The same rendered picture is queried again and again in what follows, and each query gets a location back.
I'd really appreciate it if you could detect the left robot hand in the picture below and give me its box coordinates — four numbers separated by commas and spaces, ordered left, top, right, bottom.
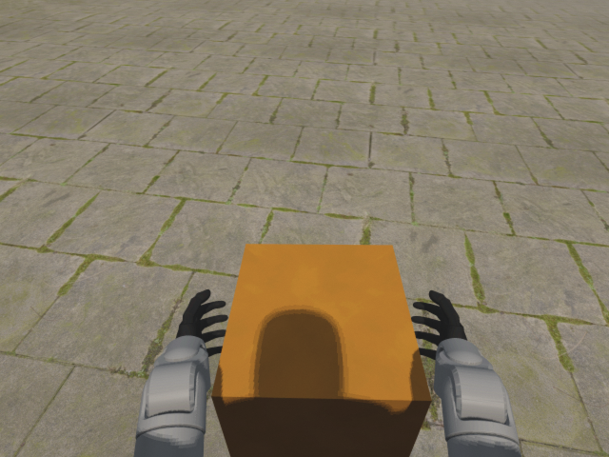
176, 289, 228, 357

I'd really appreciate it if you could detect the robot left forearm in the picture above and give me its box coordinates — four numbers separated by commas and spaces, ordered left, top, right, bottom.
133, 335, 211, 457

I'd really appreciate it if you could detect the right robot hand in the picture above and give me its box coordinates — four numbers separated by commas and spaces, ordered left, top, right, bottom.
411, 290, 467, 360

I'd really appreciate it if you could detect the carton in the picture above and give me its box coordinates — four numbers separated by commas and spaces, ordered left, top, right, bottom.
211, 244, 432, 457

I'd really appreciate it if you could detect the robot right forearm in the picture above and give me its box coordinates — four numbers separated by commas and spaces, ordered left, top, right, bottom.
434, 338, 521, 457

